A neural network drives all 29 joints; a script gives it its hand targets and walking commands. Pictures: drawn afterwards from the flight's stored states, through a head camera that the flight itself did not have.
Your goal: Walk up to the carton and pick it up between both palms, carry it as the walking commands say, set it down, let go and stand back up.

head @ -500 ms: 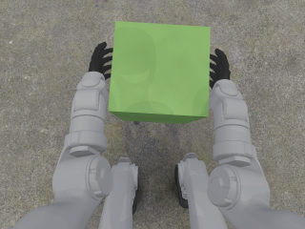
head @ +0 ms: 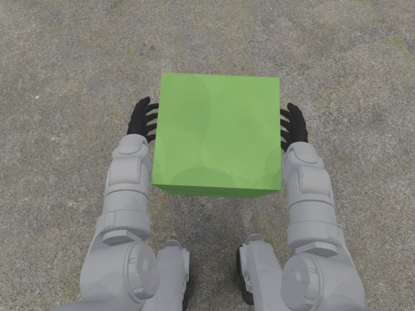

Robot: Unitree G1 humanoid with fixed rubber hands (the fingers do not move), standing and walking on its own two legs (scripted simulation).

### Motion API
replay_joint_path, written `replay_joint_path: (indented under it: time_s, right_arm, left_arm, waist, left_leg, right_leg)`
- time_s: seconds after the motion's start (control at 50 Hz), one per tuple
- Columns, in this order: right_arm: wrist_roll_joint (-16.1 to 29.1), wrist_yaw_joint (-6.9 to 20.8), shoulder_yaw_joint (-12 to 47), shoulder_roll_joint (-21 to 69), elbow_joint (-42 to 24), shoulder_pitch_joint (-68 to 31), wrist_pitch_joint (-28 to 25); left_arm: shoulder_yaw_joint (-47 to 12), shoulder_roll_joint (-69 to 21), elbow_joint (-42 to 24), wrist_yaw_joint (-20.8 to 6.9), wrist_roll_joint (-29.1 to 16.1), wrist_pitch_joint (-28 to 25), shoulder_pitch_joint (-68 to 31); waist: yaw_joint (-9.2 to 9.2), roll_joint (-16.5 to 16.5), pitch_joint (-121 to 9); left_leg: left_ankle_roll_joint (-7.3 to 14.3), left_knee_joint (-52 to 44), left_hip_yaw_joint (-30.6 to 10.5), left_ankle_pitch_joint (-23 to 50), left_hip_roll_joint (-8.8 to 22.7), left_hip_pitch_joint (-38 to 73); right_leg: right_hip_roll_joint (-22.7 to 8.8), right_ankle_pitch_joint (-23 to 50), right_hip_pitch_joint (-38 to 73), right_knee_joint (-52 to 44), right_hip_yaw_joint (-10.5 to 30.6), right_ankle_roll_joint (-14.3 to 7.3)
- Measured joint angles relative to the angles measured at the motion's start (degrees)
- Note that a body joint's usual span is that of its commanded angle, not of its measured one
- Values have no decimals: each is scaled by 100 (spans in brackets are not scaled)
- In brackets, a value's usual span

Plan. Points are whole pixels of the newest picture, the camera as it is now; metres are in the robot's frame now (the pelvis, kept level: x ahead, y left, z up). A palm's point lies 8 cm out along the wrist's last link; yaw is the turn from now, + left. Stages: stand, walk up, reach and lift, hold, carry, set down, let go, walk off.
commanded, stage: reach and lift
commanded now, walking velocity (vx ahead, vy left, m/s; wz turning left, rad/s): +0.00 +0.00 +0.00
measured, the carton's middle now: (215, 146) +0.44 -0.01 -0.11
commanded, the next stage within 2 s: none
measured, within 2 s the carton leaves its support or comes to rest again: neither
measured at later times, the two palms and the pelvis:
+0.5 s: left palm (128, 135) +0.42 +0.14 +0.03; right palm (314, 142) +0.39 -0.16 +0.03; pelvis +0.02 +0.00 +0.07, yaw +0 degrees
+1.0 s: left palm (111, 132) +0.39 +0.14 +0.10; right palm (341, 137) +0.37 -0.16 +0.10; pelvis +0.04 +0.00 +0.12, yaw +0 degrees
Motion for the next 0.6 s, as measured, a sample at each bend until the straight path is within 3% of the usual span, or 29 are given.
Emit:
replay_joint_path:
  time_s: [0.6]
  right_arm:
    - [-97,194,267,303,-471,1259,-68]
  left_arm:
    - [-122,-458,-668,-118,139,-75,1380]
  waist:
    - [-86,2,324]
  left_leg:
    - [32,-2122,-32,569,26,2562]
  right_leg:
    - [-62,532,2570,-2093,-14,-46]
